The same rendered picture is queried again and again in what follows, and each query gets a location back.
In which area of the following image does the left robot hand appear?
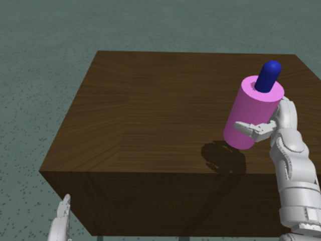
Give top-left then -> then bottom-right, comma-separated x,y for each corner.
47,194 -> 72,241

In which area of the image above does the right robot hand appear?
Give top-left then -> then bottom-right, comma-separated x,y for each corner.
233,96 -> 297,142

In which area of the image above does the right robot arm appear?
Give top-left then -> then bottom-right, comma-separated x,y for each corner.
269,128 -> 321,241

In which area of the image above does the bottle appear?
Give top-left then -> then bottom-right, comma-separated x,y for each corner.
223,60 -> 284,150

